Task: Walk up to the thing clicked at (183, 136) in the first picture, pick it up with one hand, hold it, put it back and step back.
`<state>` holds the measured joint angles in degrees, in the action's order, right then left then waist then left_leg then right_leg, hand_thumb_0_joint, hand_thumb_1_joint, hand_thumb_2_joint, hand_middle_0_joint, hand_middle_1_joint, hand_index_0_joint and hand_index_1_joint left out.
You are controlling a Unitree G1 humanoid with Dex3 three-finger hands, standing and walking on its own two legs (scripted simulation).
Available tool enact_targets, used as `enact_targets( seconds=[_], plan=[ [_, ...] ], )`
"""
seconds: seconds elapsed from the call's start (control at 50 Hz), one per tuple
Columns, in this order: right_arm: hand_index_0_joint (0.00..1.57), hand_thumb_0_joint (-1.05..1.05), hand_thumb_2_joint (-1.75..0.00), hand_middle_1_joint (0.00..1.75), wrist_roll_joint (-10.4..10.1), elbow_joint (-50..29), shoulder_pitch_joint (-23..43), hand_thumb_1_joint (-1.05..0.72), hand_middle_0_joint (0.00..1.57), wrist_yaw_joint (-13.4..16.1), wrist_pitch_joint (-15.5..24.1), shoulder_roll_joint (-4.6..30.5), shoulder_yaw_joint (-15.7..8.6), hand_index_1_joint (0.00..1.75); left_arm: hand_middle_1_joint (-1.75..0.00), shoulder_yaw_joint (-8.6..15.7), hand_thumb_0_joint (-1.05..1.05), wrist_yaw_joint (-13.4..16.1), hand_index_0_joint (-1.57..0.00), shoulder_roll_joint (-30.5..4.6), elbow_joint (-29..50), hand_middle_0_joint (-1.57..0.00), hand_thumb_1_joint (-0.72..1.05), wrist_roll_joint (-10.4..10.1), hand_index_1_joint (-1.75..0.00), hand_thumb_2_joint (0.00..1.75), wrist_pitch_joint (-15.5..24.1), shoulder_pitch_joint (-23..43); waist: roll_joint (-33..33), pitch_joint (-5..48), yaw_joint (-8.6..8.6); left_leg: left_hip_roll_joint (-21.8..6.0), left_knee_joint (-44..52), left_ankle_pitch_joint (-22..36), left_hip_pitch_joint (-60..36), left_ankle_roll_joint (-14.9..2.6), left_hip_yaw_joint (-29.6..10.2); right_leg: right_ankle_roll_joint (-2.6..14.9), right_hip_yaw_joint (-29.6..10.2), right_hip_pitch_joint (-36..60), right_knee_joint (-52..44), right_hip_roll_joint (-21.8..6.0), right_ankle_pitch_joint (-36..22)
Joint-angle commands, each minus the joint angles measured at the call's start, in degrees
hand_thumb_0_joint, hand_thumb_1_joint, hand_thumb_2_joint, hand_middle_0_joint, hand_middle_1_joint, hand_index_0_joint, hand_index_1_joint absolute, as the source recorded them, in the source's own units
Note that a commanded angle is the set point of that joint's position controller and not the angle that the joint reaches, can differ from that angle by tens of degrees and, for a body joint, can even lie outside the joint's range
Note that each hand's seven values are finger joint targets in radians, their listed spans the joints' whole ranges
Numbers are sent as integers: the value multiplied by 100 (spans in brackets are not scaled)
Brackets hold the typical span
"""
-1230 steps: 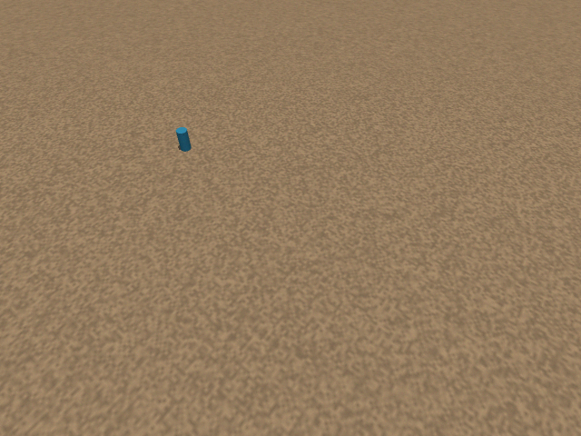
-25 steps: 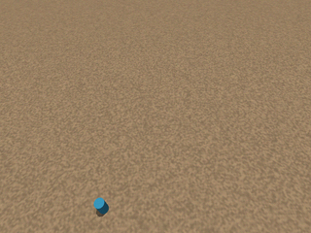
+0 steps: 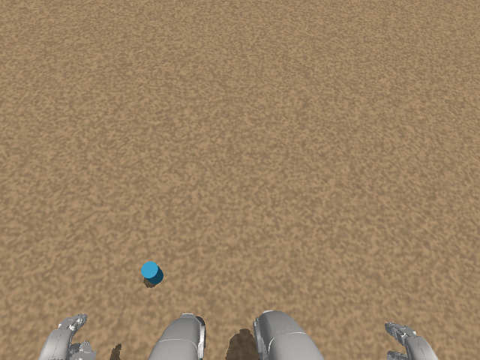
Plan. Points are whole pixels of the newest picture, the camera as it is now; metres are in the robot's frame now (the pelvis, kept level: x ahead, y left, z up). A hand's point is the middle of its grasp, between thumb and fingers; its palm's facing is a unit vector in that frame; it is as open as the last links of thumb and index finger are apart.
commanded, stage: walk up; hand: left
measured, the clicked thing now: (152, 273) +0.38 +0.27 -0.69
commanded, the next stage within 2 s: none
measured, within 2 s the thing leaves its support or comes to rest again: neither
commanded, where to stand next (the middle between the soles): +0.02 +0.00 m, yaw -2 degrees
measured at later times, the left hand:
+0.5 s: hand out of the picture -0.01 +0.27 -0.10, palm faces +0.04 -0.90 -0.44, open 7.4 cm
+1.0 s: hand out of the picture +0.04 +0.27 -0.14, palm faces +0.00 -0.93 -0.37, open 7.4 cm
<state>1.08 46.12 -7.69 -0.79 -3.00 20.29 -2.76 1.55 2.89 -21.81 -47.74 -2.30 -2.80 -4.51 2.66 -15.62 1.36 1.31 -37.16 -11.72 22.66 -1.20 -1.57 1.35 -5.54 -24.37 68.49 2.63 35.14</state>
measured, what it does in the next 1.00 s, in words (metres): steps on the spot: right foot, then left foot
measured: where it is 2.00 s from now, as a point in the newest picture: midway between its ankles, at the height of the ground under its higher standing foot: outside the picture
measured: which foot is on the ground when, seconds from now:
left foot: down 0.00-0.24, up 0.26-0.62, down 0.64-1.00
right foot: up 0.00-0.18, down 0.20-0.66, up 0.68-1.00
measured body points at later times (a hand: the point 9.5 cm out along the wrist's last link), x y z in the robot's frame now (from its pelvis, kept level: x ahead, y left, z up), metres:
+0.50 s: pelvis -0.06 -0.01 +0.02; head -0.04 -0.04 +0.47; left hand -0.01 +0.31 -0.07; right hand -0.01 -0.33 -0.12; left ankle -0.08 +0.14 -0.67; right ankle -0.06 -0.11 -0.72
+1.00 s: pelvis -0.01 -0.01 +0.01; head +0.02 +0.00 +0.46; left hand +0.04 +0.31 -0.12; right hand +0.07 -0.32 -0.10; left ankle -0.02 +0.13 -0.72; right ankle +0.08 -0.14 -0.69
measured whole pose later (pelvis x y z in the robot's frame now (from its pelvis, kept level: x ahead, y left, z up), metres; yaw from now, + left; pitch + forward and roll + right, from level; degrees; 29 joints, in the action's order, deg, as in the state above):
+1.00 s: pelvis -0.01 -0.01 +0.01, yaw +0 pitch -5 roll +1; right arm 1.6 45.9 -13.7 -0.5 -1.1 22.0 -2.2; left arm 2.4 0.3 -23.1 -51.5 -2.0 -0.4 -15.1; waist 2.4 -8.8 0.4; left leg -1.4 -33.8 -19.2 9.9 0.2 2.0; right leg -1.1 -1.9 -25.8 45.8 -2.6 17.3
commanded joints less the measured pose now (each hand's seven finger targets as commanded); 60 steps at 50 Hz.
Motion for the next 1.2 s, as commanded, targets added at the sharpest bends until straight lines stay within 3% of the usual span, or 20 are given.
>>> enact_targets(
  seconds=[0.0, 0.12, 0.18, 0.22, 0.24, 0.3, 0.32, 0.38, 0.48, 0.6, 0.62, 0.64, 0.68, 0.82, 0.9, 1.0, 1.02, 1.06, 1.08, 1.18],
  plan=[
    [20, 0, -90, 30, 86, -700, 20, -90, 20, 160, 23, 1379, -482, 30, -30, 448, 0, 143, -20, -1295, 84, -20, 90, -17, -30, 90, 46, -1143, -1431, 2201, -129, -1263, 738, 3421, -1376, -1203, -889, -105, -81, -63, 404, 37, -385],
    [20, 0, -90, 30, 87, -655, -138, -90, 20, 71, -50, 1440, -492, 30, -30, 466, 0, 63, -20, -1066, 82, -20, 90, 187, -30, 90, 271, -1020, -1433, 2362, 31, -1370, 455, 2127, -1603, -1293, -1157, -239, 565, 591, -2353, -157, -629],
    [20, 0, -90, 30, -70, -612, 232, -90, 20, 85, -101, 1425, -420, 30, -30, 534, 0, -40, -20, -1112, -168, -20, 90, 416, -30, 90, 323, -1477, -864, 2069, -358, -1244, 50, 287, 35, -738, -1163, 120, 326, 1773, -3895, -250, -1597],
    [20, 0, -90, 30, -130, -712, 501, -90, 20, 180, -18, 1196, -370, 30, -30, 764, 0, -106, -20, -2065, 196, -20, 90, 523, -30, 90, 295, -739, 1420, 1131, -502, 481, -2009, -2343, 1006, 20, -325, 1348, -2842, 99, -5405, -2558, -863],
    [20, 0, -90, 30, -42, -615, 589, -90, 20, 251, -21, 1506, -473, 30, -30, 755, 0, -102, -20, -2268, 391, -20, 90, 558, -30, 90, 323, -369, 1366, 773, -510, 316, -3009, -2442, 522, 123, -980, 1807, -3501, -870, -5565, -3006, -1182],
    [20, 0, -90, 30, -131, -68, -153, -90, 20, 122, 53, 1338, -401, 30, -30, 568, 0, -81, -20, -1244, 319, -20, 90, 423, -30, 90, 414, -22, 132, 686, -9, 487, -3060, -1282, 658, 82, -1076, 801, -927, 148, -4768, -1504, -2299],
    [20, 0, -90, 30, -143, 69, -431, -90, 20, 108, 123, 1102, -316, 30, -30, 564, 0, -112, -20, -1092, 231, -20, 90, 441, -30, 90, 458, -100, 406, 1113, 12, 365, -2503, -1017, 526, 109, -944, 558, -586, 702, -4970, -1175, -1260],
    [20, 0, -90, 30, -83, -23, -425, -90, 20, -29, 365, 1689, -416, 30, -30, 747, 0, -350, -20, -1497, 363, -20, 90, 575, -30, 90, 546, -1108, 1194, 1566, -633, 270, -1746, -1326, 1417, 251, -215, 934, -1355, 2638, -5398, -1302, 979],
    [20, 0, -90, 30, 41, -248, 221, -90, 20, -80, 607, 1445, -313, 30, -30, 819, 0, -444, -20, -1623, 283, -20, 90, 445, -30, 90, 508, -1890, 726, 924, -947, -14, -430, -1696, 1345, 235, -157, 1152, -1405, 2820, -5434, -1780, -338],
    [20, 0, -90, 30, 5, 411, -1830, -90, 20, -31, 787, 1339, -483, 30, -30, 567, 0, -567, -20, -1379, 714, -20, 90, 437, -30, 90, 422, -843, 32, 1392, 321, 125, 1477, -84, -2383, -134, 399, 674, 118, 232, -4000, -1057, -595],
    [20, 0, -90, 30, 57, 436, -2229, -90, 20, 52, 807, 1622, -599, 30, -30, 455, 0, -565, -20, -1042, 773, -20, 90, 420, -30, 90, 384, -974, -915, 1495, 463, -370, 1757, -905, -3242, -263, -610, 400, 512, -868, -2779, -618, -117],
    [20, 0, -90, 30, 183, 319, -2277, -90, 20, 123, 848, 2032, -661, 30, -30, 365, 0, -575, -20, -742, 895, -20, 90, 372, -30, 90, 353, -1020, -1736, 1468, 401, -1724, 2416, -2815, -3301, -620, -3045, 148, 637, -2021, -1262, -7, -142],
    [20, 0, -90, 30, 24, 14, -1565, -90, 20, 147, 858, 2377, -690, 30, -30, 577, 0, -540, -20, -1586, 626, -20, 90, 390, -30, 90, 292, -1246, -920, 812, 176, -2478, 2944, -4139, -1708, -1322, -3681, 153, -349, -1657, -650, -606, -693],
    [20, 0, -90, 30, 8, -298, -506, -90, 20, 174, 889, 1438, -268, 30, -30, 444, 0, -507, -20, -1145, -75, -20, 90, 176, -30, 90, 272, -1785, -1319, 406, -341, -1281, 2241, 899, 27, -855, -421, -177, -123, 175, -1436, -454, -1825],
    [20, 0, -90, 30, 99, -477, -291, -90, 20, 111, 339, 1427, -314, 30, -30, 410, 0, -140, -20, -1209, -72, -20, 90, -37, -30, 90, 349, -1463, -2195, 503, -146, -975, 1208, 3788, -544, -1029, 185, -320, 720, 66, -1852, -297, -1576],
    [20, 0, -90, 30, -180, -545, -190, -90, 20, 111, 3, 1412, -370, 30, -30, 478, 0, -35, -20, -1249, -173, -20, 90, 147, -30, 90, 405, -1534, -877, 1584, -310, -541, -556, 1825, -751, -522, 236, -209, 1131, 1260, -3876, -61, -3252],
    [20, 0, -90, 30, -254, -493, -473, -90, 20, 122, -21, 1167, -291, 30, -30, 554, 0, -32, -20, -1463, -101, -20, 90, 239, -30, 90, 452, -1547, -10, 1849, -379, -414, -1335, 731, -571, -337, 222, -108, 552, 1578, -4104, -535, -4527],
    [20, 0, -90, 30, -325, -319, -1094, -90, 20, 232, -96, 980, -213, 30, -30, 551, 0, -56, -20, -1699, 313, -20, 90, 366, -30, 90, 439, -1051, 932, 2113, -192, 401, -3235, -2629, 197, -58, -441, 1030, -1759, 1625, -4396, -2350, -5905],
    [20, 0, -90, 30, -288, -347, -1064, -90, 20, 315, -163, 1231, -326, 30, -30, 590, 0, -26, -20, -1859, 413, -20, 90, 354, -30, 90, 424, -966, 1182, 2274, -307, 330, -3799, -2805, 196, -59, -626, 1538, -2385, 1462, -4438, -2714, -5626],
    [20, 0, -90, 30, -176, -139, -993, -90, 20, 251, -123, 1476, -419, 30, -30, 574, 0, 37, -20, -1333, 516, -20, 90, 359, -30, 90, 344, -546, 785, 2258, -295, 340, -4098, -1588, 569, 234, -906, 943, -925, 1294, -4407, -1689, -2273]
  ],
)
